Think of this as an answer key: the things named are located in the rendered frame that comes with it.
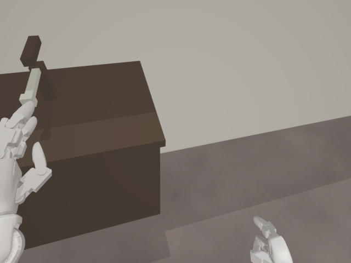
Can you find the tap lever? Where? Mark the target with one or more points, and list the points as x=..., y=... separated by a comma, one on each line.
x=31, y=88

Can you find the counter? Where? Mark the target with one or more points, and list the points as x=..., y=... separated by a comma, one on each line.
x=101, y=137

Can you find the robot left hand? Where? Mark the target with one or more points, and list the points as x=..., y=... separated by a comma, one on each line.
x=13, y=135

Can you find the robot right hand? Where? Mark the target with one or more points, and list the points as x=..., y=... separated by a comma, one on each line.
x=275, y=248

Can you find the left robot forearm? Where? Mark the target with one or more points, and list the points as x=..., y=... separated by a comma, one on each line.
x=12, y=240

